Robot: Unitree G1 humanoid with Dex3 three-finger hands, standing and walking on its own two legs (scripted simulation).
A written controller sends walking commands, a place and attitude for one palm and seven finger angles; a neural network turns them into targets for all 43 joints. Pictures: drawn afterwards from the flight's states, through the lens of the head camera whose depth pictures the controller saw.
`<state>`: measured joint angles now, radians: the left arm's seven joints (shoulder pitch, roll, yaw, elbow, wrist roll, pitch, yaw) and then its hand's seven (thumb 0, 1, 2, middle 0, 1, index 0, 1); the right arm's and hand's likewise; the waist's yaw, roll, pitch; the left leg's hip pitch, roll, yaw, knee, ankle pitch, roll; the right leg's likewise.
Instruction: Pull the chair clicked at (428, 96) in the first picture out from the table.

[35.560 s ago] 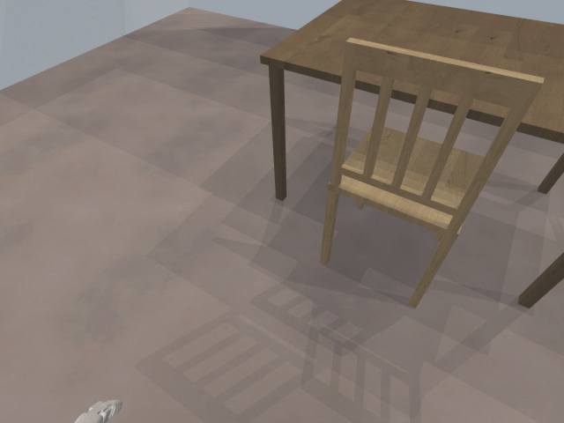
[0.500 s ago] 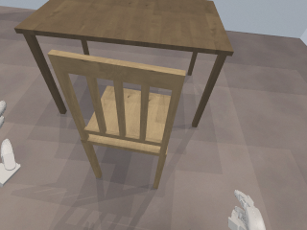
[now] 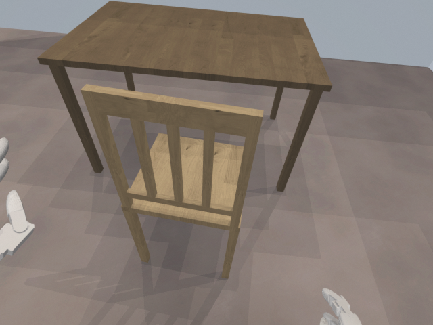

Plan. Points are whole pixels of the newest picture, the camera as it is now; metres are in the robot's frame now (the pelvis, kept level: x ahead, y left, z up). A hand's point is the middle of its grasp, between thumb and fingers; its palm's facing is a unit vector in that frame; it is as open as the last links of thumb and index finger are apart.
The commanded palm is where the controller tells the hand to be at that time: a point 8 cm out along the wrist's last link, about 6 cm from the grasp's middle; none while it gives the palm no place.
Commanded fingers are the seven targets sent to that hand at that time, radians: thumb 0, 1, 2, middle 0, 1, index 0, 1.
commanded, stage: let the arm hang, fingers relaxed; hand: left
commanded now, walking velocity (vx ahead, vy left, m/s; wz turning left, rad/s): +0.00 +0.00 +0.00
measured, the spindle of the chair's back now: (176, 166) +0.53 +0.14 -0.06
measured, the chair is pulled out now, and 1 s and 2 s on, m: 0.30 0.30 0.30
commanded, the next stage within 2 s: look to check the result in 1.12 s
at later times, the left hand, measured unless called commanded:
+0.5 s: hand out of the picture +0.05 +0.21 -0.17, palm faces +0.05 -0.98 -0.22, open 7.0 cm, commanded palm none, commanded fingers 0.00 0.90 0.90 -0.20 -0.30 -0.20 -0.30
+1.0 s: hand out of the picture +0.05 +0.18 -0.17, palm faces +0.02 -0.98 -0.20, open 7.3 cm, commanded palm none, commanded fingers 0.00 0.90 0.90 -0.20 -0.30 -0.20 -0.30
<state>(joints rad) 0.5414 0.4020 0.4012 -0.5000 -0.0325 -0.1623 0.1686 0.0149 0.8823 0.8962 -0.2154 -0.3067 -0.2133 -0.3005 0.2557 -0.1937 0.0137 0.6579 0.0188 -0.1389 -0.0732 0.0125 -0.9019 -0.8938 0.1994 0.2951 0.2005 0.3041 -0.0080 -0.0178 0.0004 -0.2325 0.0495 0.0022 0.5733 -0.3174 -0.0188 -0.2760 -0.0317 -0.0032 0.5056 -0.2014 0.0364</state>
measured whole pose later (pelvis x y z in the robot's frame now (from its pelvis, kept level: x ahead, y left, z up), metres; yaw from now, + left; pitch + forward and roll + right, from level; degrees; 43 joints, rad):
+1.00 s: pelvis +0.04 +0.01 +0.01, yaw -1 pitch -1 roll +0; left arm 0.29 0.14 0.01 1.10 0.01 0.00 0.04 0.01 0.93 0.90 -0.20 -0.30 -0.20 -0.30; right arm 0.33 -0.13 -0.01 1.08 -0.01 0.00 -0.03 0.00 -0.91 -0.89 0.20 0.29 0.20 0.30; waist 0.00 0.01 0.02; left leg -0.10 0.02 0.03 0.44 -0.31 -0.01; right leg -0.19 -0.06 0.02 0.44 -0.23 0.05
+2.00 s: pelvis +0.04 +0.01 +0.01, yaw -1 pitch -1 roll +0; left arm 0.29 0.12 0.01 1.11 0.01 0.00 0.04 0.01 0.91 0.90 -0.20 -0.30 -0.20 -0.30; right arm 0.33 -0.12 -0.01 1.10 -0.01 -0.01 -0.04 0.00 -0.91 -0.89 0.20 0.29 0.20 0.30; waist 0.00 0.01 0.05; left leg -0.11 0.02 0.04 0.43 -0.30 -0.01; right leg -0.20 -0.06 0.02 0.44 -0.23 0.05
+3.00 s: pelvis +0.03 -0.01 +0.01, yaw +1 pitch -1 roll +1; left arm 0.24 0.17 0.00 1.10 0.02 -0.01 0.03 0.00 0.90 0.90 -0.20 -0.30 -0.20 -0.30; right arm 0.26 -0.17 0.01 1.11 -0.01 -0.02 -0.02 0.00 -0.91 -0.89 0.20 0.29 0.20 0.30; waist 0.01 0.01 0.05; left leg -0.13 0.04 0.00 0.45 -0.30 -0.04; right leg -0.22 -0.05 -0.01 0.50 -0.25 0.02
